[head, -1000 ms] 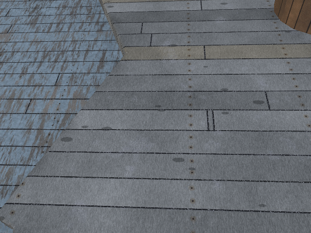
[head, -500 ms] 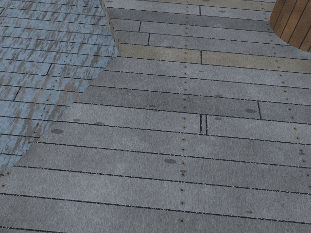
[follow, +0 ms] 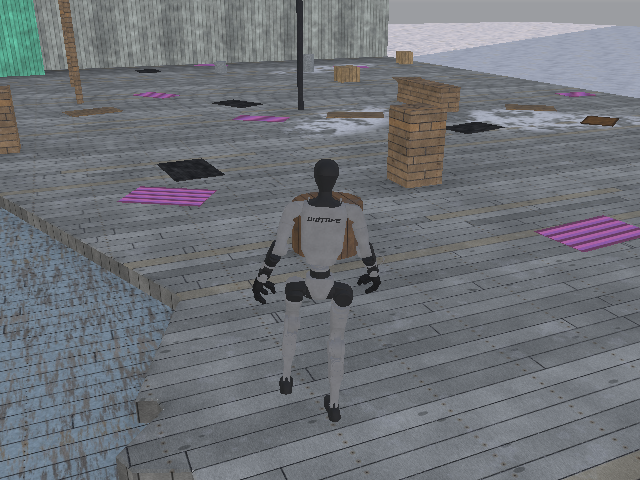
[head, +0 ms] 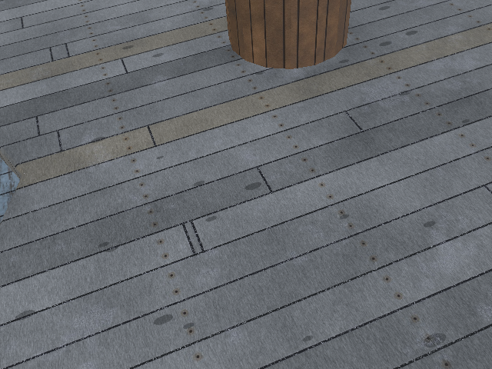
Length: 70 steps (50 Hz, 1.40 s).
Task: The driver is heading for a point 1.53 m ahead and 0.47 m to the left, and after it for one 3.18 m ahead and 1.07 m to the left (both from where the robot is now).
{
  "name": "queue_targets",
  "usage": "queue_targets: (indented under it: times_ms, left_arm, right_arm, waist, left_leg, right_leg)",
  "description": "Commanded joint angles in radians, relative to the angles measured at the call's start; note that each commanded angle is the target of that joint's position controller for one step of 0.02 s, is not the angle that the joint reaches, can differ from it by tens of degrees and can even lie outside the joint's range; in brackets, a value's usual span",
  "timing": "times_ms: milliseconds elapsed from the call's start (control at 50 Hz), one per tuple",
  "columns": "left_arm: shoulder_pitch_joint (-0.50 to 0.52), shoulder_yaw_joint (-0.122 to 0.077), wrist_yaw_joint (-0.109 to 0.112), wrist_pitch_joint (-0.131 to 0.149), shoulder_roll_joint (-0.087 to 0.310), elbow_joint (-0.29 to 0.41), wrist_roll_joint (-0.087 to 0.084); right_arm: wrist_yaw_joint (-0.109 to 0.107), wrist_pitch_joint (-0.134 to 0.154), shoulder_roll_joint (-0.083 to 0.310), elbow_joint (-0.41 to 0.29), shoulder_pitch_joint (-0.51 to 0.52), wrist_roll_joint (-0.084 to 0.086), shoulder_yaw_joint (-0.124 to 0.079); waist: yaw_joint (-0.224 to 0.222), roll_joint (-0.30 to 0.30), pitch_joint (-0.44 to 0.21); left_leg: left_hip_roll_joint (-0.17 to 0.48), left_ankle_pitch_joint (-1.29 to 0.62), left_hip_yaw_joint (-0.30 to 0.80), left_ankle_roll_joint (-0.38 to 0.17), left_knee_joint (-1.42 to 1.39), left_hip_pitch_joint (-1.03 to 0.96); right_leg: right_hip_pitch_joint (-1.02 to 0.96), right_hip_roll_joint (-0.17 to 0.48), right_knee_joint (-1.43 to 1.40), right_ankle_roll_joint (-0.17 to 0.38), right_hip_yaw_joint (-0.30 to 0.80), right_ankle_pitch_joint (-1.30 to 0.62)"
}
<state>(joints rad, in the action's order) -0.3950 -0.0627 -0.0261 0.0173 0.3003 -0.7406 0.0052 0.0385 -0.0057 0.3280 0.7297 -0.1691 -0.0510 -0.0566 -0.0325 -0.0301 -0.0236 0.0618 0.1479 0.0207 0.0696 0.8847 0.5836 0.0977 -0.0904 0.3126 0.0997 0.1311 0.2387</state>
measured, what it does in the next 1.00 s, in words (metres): walks ahead, turning left: left foot, then right foot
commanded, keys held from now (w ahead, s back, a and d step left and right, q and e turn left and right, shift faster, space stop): w+q+shift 0.72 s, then w+shift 0.24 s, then w+e+shift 0.04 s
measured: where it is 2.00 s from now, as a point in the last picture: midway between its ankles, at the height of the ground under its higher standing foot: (132, 109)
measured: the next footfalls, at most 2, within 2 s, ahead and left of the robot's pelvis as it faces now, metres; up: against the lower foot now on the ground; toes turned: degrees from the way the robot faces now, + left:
left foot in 0.30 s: +0.38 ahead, +0.16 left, +0.00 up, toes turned +8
right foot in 0.74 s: +0.86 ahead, +0.12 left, +0.00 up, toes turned +31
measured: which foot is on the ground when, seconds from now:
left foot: up 0.00-0.28, down 0.30-0.72, up 0.74-1.00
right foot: down 0.00-0.32, up 0.34-0.72, down 0.74-1.00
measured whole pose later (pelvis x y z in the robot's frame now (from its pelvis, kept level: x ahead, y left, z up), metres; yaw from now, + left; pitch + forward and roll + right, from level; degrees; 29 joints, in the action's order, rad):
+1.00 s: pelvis +0.84 +0.25 -0.01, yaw +36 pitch +2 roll -2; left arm -0.51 -0.05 -0.01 0.11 0.32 -0.91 0.03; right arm 0.06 0.04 0.34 0.67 -0.05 -0.05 -0.02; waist -0.07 -0.05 -0.01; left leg 0.01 0.20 0.07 -0.09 1.04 0.70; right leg 0.04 -0.02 0.31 0.02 -0.08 0.31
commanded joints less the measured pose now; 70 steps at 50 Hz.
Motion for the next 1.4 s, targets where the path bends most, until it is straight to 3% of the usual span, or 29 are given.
queue_targets:
  times_ms: [20, 200, 240, 280, 300, 320, 340, 400, 480, 540, 640, 700, 720, 740, 760, 780, 800, 840, 880, 980, 1040, 1100, 1140, 1160, 1180, 1200, 1240, 1340, 1400]
  left_arm:
    - [-0.039, -0.035, 0.007, 0.039, 0.152, 0.034, 0.001]
    - [-0.071, -0.026, 0.032, 0.085, 0.168, -0.044, 0.037]
    - [-0.021, -0.016, 0.031, 0.089, 0.161, -0.052, 0.042]
    - [-0.032, -0.021, 0.039, 0.079, 0.195, -0.062, 0.05]
    - [0.002, -0.021, 0.046, 0.072, 0.204, -0.049, 0.047]
    - [-0.024, 0.005, 0.034, 0.084, 0.134, -0.007, 0.021]
    - [0.01, 0.023, 0.011, 0.108, 0.072, 0.028, 0.031]
    - [0.191, 0.038, 0.01, 0.135, 0.114, 0.086, 0.049]
    - [0.2, 0.059, 0.002, 0.065, 0.074, 0.109, 0.087]
    - [0.41, 0.076, -0.014, 0.059, 0.059, 0.203, 0.061]
    - [0.494, 0.082, -0.014, 0.067, 0.051, 0.228, 0.034]
    - [0.278, 0.04, 0.022, 0.073, 0.147, 0.179, 0.024]
    - [0.091, 0.018, 0.043, 0.075, 0.182, 0.128, 0.021]
    - [-0.135, -0.014, 0.069, 0.077, 0.249, 0.081, 0.04]
    - [-0.115, -0.029, 0.065, 0.079, 0.315, 0.077, 0.088]
    - [-0.044, -0.036, 0.048, 0.071, 0.27, 0.079, 0.06]
    - [0.049, -0.018, 0.039, 0.072, 0.17, 0.081, 0.051]
    - [0.06, -0.001, 0.029, 0.075, 0.093, 0.034, 0.055]
    - [0.015, 0.013, 0.022, 0.094, 0.052, -0.028, 0.045]
    - [-0.005, 0.012, 0.013, 0.121, 0.084, -0.088, 0.015]
    - [-0.025, 0.005, 0.009, 0.12, 0.123, -0.112, -0.004]
    - [-0.065, -0.012, 0.007, 0.115, 0.216, -0.139, -0.004]
    - [-0.056, -0.019, 0.018, 0.097, 0.25, -0.149, 0.001]
    - [-0.067, -0.001, 0.017, 0.096, 0.174, -0.134, 0.006]
    - [-0.168, 0.03, 0.017, 0.092, -0.004, -0.097, -0.01]
    - [-0.141, 0.012, 0.018, 0.083, 0.082, -0.075, -0.031]
    - [0.002, 0.008, 0.011, 0.067, 0.085, -0.071, -0.011]
    - [0.096, 0.011, -0.024, -0.003, 0.0, -0.048, 0.017]
    - [0.238, 0.027, -0.044, -0.005, -0.022, 0.023, 0.018]
  right_arm:
    - [0.006, 0.023, 0.059, -0.086, 0.149, 0.008, -0.006]
    - [0.047, 0.039, 0.062, -0.162, 0.251, 0.024, 0.004]
    - [0.038, 0.037, 0.053, -0.155, 0.188, 0.024, 0.009]
    - [0.02, 0.038, 0.088, -0.089, -0.067, 0.025, -0.01]
    - [0.007, 0.041, 0.128, -0.019, -0.303, 0.02, -0.032]
    - [-0.01, 0.039, 0.257, 0.007, -0.418, 0.009, -0.075]
    - [-0.005, 0.041, 0.278, 0.008, -0.373, 0.025, -0.077]
    - [-0.014, 0.05, 0.191, 0.017, -0.277, 0.039, -0.066]
    - [-0.023, 0.074, 0.121, 0.027, -0.23, 0.05, -0.036]
    - [-0.028, 0.087, 0.129, 0.024, -0.24, 0.053, -0.039]
    - [-0.03, 0.09, 0.165, 0.055, -0.298, 0.07, -0.06]
    - [-0.035, 0.091, 0.218, 0.053, -0.271, 0.057, -0.071]
    - [-0.03, 0.095, 0.23, 0.048, -0.217, 0.05, -0.074]
    - [-0.032, 0.108, 0.143, 0.029, -0.181, 0.032, -0.05]
    - [-0.034, 0.105, -0.031, -0.008, -0.325, 0.082, -0.004]
    - [-0.037, 0.096, 0.057, -0.009, -0.282, 0.06, 0.001]
    - [-0.033, 0.087, 0.093, 0.003, -0.193, 0.04, -0.007]
    - [-0.007, 0.075, 0.073, -0.012, -0.073, 0.013, 0.0]
    - [0.011, 0.058, 0.024, -0.038, -0.063, 0.007, 0.017]
    - [0.031, 0.052, 0.019, -0.15, 0.15, -0.005, 0.048]
    - [0.055, 0.068, 0.005, -0.178, 0.251, 0.007, 0.074]
    - [0.027, 0.073, 0.063, -0.149, 0.187, 0.005, 0.053]
    - [-0.01, 0.077, 0.125, -0.045, -0.143, -0.007, 0.017]
    - [-0.035, 0.079, 0.203, -0.01, -0.291, -0.025, -0.013]
    - [-0.046, 0.088, 0.271, -0.016, -0.309, -0.051, -0.028]
    - [-0.043, 0.077, 0.247, -0.027, -0.277, -0.018, -0.031]
    - [-0.037, 0.089, 0.098, -0.015, -0.126, -0.001, -0.005]
    - [-0.03, 0.13, 0.004, 0.068, -0.148, 0.039, 0.012]
    - [-0.029, 0.145, -0.018, 0.09, -0.15, 0.035, 0.016]
  waist:
    - [-0.05, 0.155, 0.093]
    - [-0.058, 0.12, 0.206]
    - [-0.006, 0.109, 0.151]
    - [0.112, 0.154, -0.037]
    - [0.228, 0.113, -0.148]
    - [0.235, -0.097, -0.245]
    - [0.155, -0.269, -0.275]
    - [0.106, 0.052, -0.041]
    - [0.009, 0.031, 0.09]
    - [0.044, 0.029, 0.183]
    - [0.11, -0.003, 0.091]
    - [-0.005, -0.029, -0.073]
    - [-0.114, -0.021, -0.151]
    - [-0.198, 0.061, -0.275]
    - [-0.064, 0.394, -0.396]
    - [-0.066, 0.356, -0.363]
    - [-0.056, 0.222, -0.204]
    - [-0.044, 0.066, -0.044]
    - [0.002, 0.119, 0.007]
    - [0.042, 0.105, 0.132]
    - [0.036, 0.08, 0.165]
    - [0.08, 0.082, 0.08]
    - [0.245, 0.095, -0.112]
    - [0.282, 0.041, -0.212]
    - [0.165, -0.209, -0.329]
    - [0.17, -0.192, -0.375]
    - [0.107, -0.046, -0.057]
    - [0.014, -0.033, 0.086]
    - [0.003, -0.057, 0.136]
  left_leg:
    - [0.005, -0.08, -0.033, 0.006, -0.11, 0.179]
    - [-0.011, -0.045, -0.035, -0.157, -0.197, 0.256]
    - [-0.078, 0.021, -0.135, -0.212, -0.24, 0.055]
    - [-0.193, 0.117, -0.204, -0.249, -0.181, -0.286]
    - [-0.2, 0.137, -0.156, -0.276, -0.229, -0.574]
    - [0.003, 0.501, 0.244, -0.375, -0.336, -0.862]
    - [0.194, 0.71, 0.845, -0.471, -0.591, -0.946]
    - [0.136, 0.315, 0.629, -0.399, -0.632, -0.672]
    - [0.011, 0.194, 0.441, -0.398, -0.706, -0.364]
    - [-0.039, 0.039, 0.376, -0.377, -0.785, -0.214]
    - [-0.044, -0.429, 0.351, -0.284, -0.712, -0.363]
    - [-0.036, -0.816, 0.37, -0.209, -0.356, -0.464]
    - [-0.067, -0.719, 0.366, -0.195, -0.141, -0.388]
    - [-0.109, -0.423, 0.292, -0.2, 0.155, -0.26]
    - [-0.218, 0.371, 0.181, -0.173, 0.48, 0.035]
    - [-0.153, 0.272, 0.128, -0.192, 0.538, 0.122]
    - [-0.094, 0.152, 0.114, -0.192, 0.502, 0.136]
    - [-0.05, 0.109, 0.099, -0.185, 0.431, 0.108]
    - [-0.032, 0.139, 0.118, -0.176, 0.384, 0.111]
    - [-0.021, 0.013, 0.083, -0.147, 0.097, 0.187]
    - [-0.024, -0.176, -0.072, -0.149, -0.186, -0.113]
    - [-0.09, -0.113, -0.086, -0.166, -0.259, -0.275]
    - [-0.112, -0.016, -0.061, -0.174, -0.301, -0.643]
    - [0.064, 0.206, 0.108, -0.174, -0.296, -0.866]
    - [0.361, 0.497, 0.547, -0.193, -0.41, -1.02]
    - [0.4, 0.583, 0.802, -0.22, -0.6, -0.955]
    - [0.292, 0.371, 0.46, -0.22, -0.618, -0.67]
    - [0.2, -0.014, 0.06, -0.167, -0.729, -0.487]
    - [0.145, -0.266, -0.148, -0.147, -0.754, -0.451]
  right_leg:
    - [-0.058, 0.24, -0.208, 0.131, 0.237, 0.245]
    - [-0.24, 0.358, -0.288, 0.087, 0.012, -0.038]
    - [-0.206, 0.314, -0.182, 0.046, -0.122, -0.582]
    - [-0.175, 0.316, 0.197, 0.024, -0.196, -1.24]
    - [-0.023, 0.289, 0.514, 0.0, -0.225, -1.203]
    - [0.317, 0.173, 0.943, -0.044, -0.229, -0.776]
    - [0.613, -0.02, 1.182, -0.069, -0.111, 0.129]
    - [0.68, 0.137, 1.074, -0.045, -0.005, -0.011]
    - [0.611, 0.192, 0.884, -0.108, -0.058, 0.087]
    - [0.562, 0.18, 0.592, -0.151, -0.132, -0.095]
    - [0.339, 0.097, 0.275, -0.124, -0.155, -0.355]
    - [0.036, 0.046, 0.224, -0.1, -0.118, -0.16]
    - [-0.171, 0.091, 0.216, -0.092, -0.098, -0.125]
    - [-0.396, 0.246, 0.255, -0.066, 0.023, 0.167]
    - [-0.598, 0.559, 0.103, 0.043, 0.578, 0.408]
    - [-0.505, 0.524, -0.018, 0.065, 0.755, 0.511]
    - [-0.35, 0.464, -0.026, 0.055, 0.569, 0.478]
    - [-0.139, 0.373, -0.037, 0.04, 0.321, 0.185]
    - [-0.058, 0.344, -0.064, 0.049, 0.221, 0.044]
    - [0.048, 0.309, -0.212, 0.051, -0.007, -0.164]
    - [0.193, 0.272, -0.346, 0.059, -0.065, -0.317]
    - [0.017, 0.291, -0.169, 0.049, -0.093, -0.842]
    - [0.06, 0.253, 0.292, 0.02, -0.109, -0.918]
    - [0.251, 0.188, 0.62, 0.011, -0.121, -0.597]
    - [0.502, 0.083, 0.993, 0.007, -0.078, 0.247]
    - [0.59, 0.073, 1.109, 0.024, -0.028, 0.178]
    - [0.638, 0.168, 1.035, 0.017, -0.054, -0.001]
    - [0.649, 0.239, 0.967, -0.016, -0.075, -0.035]
    - [0.673, 0.228, 0.837, -0.015, -0.143, -0.193]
